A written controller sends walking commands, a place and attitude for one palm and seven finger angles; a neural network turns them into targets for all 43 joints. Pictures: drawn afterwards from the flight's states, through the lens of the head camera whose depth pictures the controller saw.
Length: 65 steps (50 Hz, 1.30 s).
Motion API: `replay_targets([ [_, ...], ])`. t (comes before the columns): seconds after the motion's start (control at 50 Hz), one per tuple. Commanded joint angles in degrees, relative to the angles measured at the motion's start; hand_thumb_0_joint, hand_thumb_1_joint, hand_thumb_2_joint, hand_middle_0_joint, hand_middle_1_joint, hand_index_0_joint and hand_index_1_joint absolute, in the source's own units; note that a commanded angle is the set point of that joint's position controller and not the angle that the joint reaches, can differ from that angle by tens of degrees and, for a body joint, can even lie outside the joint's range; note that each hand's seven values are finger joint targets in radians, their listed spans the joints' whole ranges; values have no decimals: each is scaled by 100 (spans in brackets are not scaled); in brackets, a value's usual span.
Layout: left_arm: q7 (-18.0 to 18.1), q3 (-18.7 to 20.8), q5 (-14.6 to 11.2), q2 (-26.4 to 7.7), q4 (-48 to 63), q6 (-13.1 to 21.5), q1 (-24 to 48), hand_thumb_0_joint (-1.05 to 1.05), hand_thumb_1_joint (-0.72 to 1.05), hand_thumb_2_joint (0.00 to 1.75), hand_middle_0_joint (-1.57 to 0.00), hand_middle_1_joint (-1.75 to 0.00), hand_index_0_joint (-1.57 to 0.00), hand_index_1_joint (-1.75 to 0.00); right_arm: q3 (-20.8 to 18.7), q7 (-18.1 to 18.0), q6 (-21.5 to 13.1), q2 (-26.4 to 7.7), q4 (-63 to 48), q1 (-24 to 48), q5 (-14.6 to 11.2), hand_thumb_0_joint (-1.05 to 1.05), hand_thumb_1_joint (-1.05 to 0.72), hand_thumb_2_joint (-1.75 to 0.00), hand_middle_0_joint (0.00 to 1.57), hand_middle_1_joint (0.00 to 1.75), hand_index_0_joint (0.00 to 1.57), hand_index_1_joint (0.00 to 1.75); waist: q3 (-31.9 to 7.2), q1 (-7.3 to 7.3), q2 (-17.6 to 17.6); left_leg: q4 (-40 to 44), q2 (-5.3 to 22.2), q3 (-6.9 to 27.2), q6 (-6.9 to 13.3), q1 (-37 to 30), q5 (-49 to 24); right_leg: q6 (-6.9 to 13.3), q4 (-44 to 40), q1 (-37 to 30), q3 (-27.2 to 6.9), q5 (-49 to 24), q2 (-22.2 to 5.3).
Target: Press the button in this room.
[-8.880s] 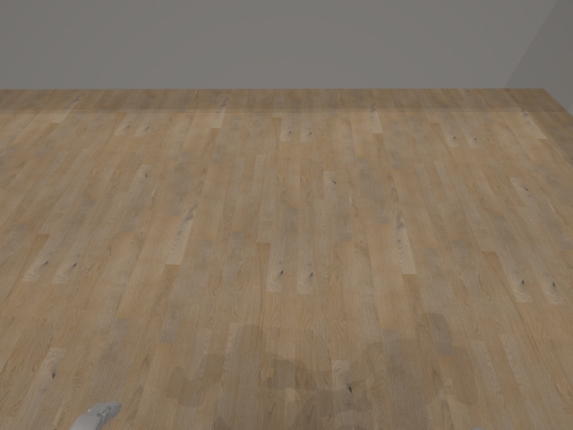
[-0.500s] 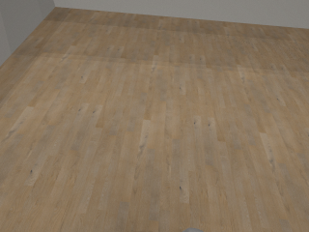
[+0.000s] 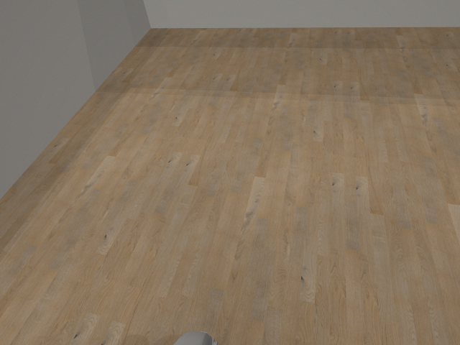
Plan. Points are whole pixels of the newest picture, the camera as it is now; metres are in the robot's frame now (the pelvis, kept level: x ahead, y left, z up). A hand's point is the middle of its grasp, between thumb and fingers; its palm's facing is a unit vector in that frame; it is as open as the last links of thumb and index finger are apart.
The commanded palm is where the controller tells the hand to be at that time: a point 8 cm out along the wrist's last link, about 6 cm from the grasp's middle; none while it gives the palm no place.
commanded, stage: turn or walk to find it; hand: left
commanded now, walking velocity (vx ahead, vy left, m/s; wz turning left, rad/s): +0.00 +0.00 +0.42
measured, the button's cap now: out of the picture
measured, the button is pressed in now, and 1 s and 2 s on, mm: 0 0 0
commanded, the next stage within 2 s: none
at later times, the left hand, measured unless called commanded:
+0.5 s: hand out of the picture -0.06 +0.28 -0.18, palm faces +0.28 -0.93 -0.22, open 7.4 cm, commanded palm none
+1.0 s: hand out of the picture -0.03 +0.22 -0.14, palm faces +0.40 -0.87 -0.28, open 7.4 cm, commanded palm none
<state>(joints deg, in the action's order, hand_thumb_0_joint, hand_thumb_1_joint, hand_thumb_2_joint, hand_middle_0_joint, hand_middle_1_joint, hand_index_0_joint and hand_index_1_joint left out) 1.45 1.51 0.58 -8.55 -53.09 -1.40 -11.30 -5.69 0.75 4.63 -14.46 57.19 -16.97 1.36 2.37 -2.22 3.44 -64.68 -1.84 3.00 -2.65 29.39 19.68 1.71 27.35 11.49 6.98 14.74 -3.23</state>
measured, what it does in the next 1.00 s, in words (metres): steps on the spot, turning left: left foot, then right foot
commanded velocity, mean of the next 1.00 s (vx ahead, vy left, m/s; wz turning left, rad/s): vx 0.00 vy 0.00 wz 0.42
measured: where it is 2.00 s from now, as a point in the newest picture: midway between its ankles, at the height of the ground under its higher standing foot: outside the picture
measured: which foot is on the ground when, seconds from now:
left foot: up 0.00-0.30, down 0.32-0.88, up 0.90-1.00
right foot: down 0.00-0.32, up 0.34-0.86, down 0.88-1.00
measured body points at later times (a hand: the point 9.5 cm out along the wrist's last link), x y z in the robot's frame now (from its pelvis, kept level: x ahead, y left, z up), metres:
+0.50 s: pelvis -0.04 +0.06 +0.00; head -0.03 +0.10 +0.45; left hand -0.07 +0.33 -0.16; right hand +0.12 -0.15 -0.12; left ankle -0.07 +0.15 -0.74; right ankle -0.02 -0.10 -0.66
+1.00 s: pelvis -0.07 +0.00 +0.00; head -0.04 -0.04 +0.44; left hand -0.06 +0.26 -0.12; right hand +0.03 -0.23 -0.18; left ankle -0.11 +0.13 -0.68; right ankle -0.02 -0.08 -0.74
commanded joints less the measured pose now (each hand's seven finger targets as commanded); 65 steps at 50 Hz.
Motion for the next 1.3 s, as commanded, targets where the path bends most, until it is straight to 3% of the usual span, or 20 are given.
replay_targets([
  [0.0, 73, 264, 20, -998, 331, 240, -120, 0, 90, 90, -20, -30, -20, -30, -34, 8, -107, -287, -283, 41, 7, 0, -90, -90, 20, 30, 20, 30, -16, 190, -1205, -343, 282, -9, -178, 445, -122, 380, -1123, -378, -840, -960, -1356],
  [0.1, 73, 336, 95, -1198, 182, 206, -412, 0, 90, 90, -20, -30, -20, -30, 27, -1, -105, -263, -379, 485, -13, 0, -90, -90, 20, 30, 20, 30, 4, 366, -1329, 564, 453, -209, -208, 114, 425, 567, -1075, -444, -858, -885, -1672],
  [0.18, 41, 394, 138, -1442, 63, 163, -645, 0, 90, 90, -20, -30, -20, -30, 118, -10, -196, -165, -463, 800, -70, 0, -90, -90, 20, 30, 20, 30, -263, 540, -1513, 1834, 364, -553, -118, -425, 782, 682, -668, -682, -731, -1853, -1739],
  [0.26, 17, 416, 85, -1510, -6, 111, -452, 0, 90, 90, -20, -30, -20, -30, 148, -42, -311, -224, -361, 353, -102, 0, -90, -90, 20, 30, 20, 30, -641, 237, -1442, 3690, 223, -807, 8, -1671, -338, 275, 164, -418, -229, -2193, -1571],
  [0.28, 8, 396, 29, -1402, 24, 73, -395, 0, 90, 90, -20, -30, -20, -30, 107, -36, -363, -419, -312, 144, -94, 0, -90, -90, 20, 30, 20, 30, -733, 78, -904, 4326, 416, -573, 88, -2358, -1058, -12, 731, 91, 48, -1652, -1377],
  [0.3, -14, 340, -12, -1080, 144, 38, -480, 0, 90, 90, -20, -30, -20, -30, 0, -50, -417, -912, -356, 80, -52, 0, -90, -90, 20, 30, 20, 30, -845, 36, 542, 4705, 1569, 867, 483, -3144, -2004, -401, 1807, 1330, 315, 4, -754],
  [0.32, -25, 226, 28, -811, 341, -9, -181, 0, 90, 90, -20, -30, -20, -30, -86, -97, -382, -1317, -324, -107, -46, 0, -90, -90, 20, 30, 20, 30, -623, -110, 1398, 4672, 2450, 1734, 1041, -3005, -3647, -600, 2665, 2130, 94, 2115, -356],
  [0.34, -1, 245, 59, -976, 316, -84, 34, 0, 90, 90, -20, -30, -20, -30, -61, -124, -353, -1252, -279, -90, -27, 0, -90, -90, 20, 30, 20, 30, -536, -153, 811, 4624, 2495, 1499, 1257, -2618, -3389, -529, 3178, 1962, -318, 1999, -430],
  [0.36, 16, 267, 74, -969, 230, -134, 186, 0, 90, 90, -20, -30, -20, -30, -9, -181, -375, -1063, -288, 133, -16, 0, -90, -90, 20, 30, 20, 30, -240, -95, 1178, 4752, 2105, 1272, 1097, -2163, -3214, -543, 3307, 1945, -553, 1647, -486],
  [0.46, -85, 289, 40, -993, 13, -48, -75, 0, 90, 90, -20, -30, -20, -30, 92, -218, -459, -813, -438, 515, -53, 0, -90, -90, 20, 30, 20, 30, -290, 171, 411, 4477, 1443, 645, 992, -2599, -3911, -678, 3695, 2052, -517, 736, -281],
  [0.72, -7, 227, -10, -836, 418, -36, 607, 0, 90, 90, -20, -30, -20, -30, -4, -190, -382, -783, -448, 111, 24, 0, -90, -90, 20, 30, 20, 30, -332, -14, 438, 4494, 1478, 1826, 1295, -2221, -3032, -620, 2104, 1385, -697, 1116, 5],
  [0.82, 25, 261, -48, -901, 292, 69, -57, 0, 90, 90, -20, -30, -20, -30, -23, -153, -347, -728, -515, 321, -24, 0, -90, -90, 20, 30, 20, 30, -587, 334, 264, 3996, 1010, 1805, 923, -1165, -2361, -494, -169, -441, -574, -187, 136],
  [0.84, 52, 308, -11, -1140, 259, 121, -260, 0, 90, 90, -20, -30, -20, -30, -3, -125, -348, -518, -527, 268, -68, 0, -90, -90, 20, 30, 20, 30, -675, 415, -344, 3609, 666, 1508, 619, -465, -1380, -395, -784, -1253, -999, -412, -361],
  [0.86, 101, 406, 77, -1631, 262, 164, -384, 0, 90, 90, -20, -30, -20, -30, 55, -99, -359, -150, -622, 189, -103, 0, -90, -90, 20, 30, 20, 30, -696, 469, -1861, 2405, -120, 480, 207, 511, 446, 113, -1156, -1761, -2470, -320, -1782],
  [0.88, 87, 390, 48, -1741, 369, 128, -329, 0, 90, 90, -20, -30, -20, -30, -20, -123, -307, -379, -675, 315, -37, 0, -90, -90, 20, 30, 20, 30, -486, 501, -1796, 1192, -210, 232, 122, 424, 1349, 658, -1308, -777, -2836, -493, -2479],
  [0.92, 105, 380, 12, -1396, 550, 108, 424, 0, 90, 90, -20, -30, -20, -30, -92, -56, -112, -466, -454, 137, 21, 0, -90, -90, 20, 30, 20, 30, 46, 164, -1427, -27, 88, 372, 117, 146, 747, 596, -1667, 447, -2184, 975, -1953],
  [0.98, 58, 246, -2, -1044, 557, 179, 547, 0, 90, 90, -20, -30, -20, -30, -54, 7, -67, -306, -203, -225, 29, 0, -90, -90, 20, 30, 20, 30, 195, -15, -1083, -627, 182, 95, -16, 135, -22, 299, -1412, 456, -1124, 114, -1303],
  [1.02, 58, 242, 6, -1028, 494, 205, 330, 0, 90, 90, -20, -30, -20, -30, -48, 18, -58, -274, -164, -267, 18, 0, -90, -90, 20, 30, 20, 30, 113, 35, -1178, -667, 220, 40, -103, 169, -222, 241, -1366, 235, -896, -74, -1219],
  [1.16, 73, 323, 79, -1215, 228, 191, -267, 0, 90, 90, -20, -30, -20, -30, 18, 5, -66, -280, -295, 293, 0, 0, -90, -90, 20, 30, 20, 30, 39, 337, -1261, 375, 456, -155, -195, 33, 266, 521, -1304, -216, -921, 0, -1614],
  [1.28, 50, 428, 137, -1490, 29, 144, -572, 0, 90, 90, -20, -30, -20, -30, 133, -20, -217, -148, -416, 605, -93, 0, -90, -90, 20, 30, 20, 30, -377, 524, -1512, 2209, 384, -610, -52, -738, 808, 712, -713, -587, -743, -1393, -1816],
])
